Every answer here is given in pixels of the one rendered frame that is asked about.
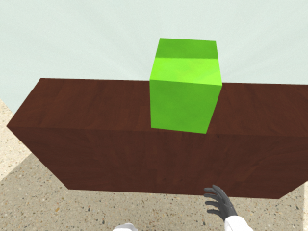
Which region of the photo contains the right robot forearm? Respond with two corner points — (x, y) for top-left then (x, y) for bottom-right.
(224, 216), (253, 231)

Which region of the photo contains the carton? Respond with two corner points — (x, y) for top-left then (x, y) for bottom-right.
(149, 38), (222, 134)

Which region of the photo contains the pedestal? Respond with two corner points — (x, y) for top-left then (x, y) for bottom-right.
(7, 78), (308, 199)

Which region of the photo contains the right robot hand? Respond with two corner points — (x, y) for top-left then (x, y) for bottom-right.
(203, 184), (238, 223)

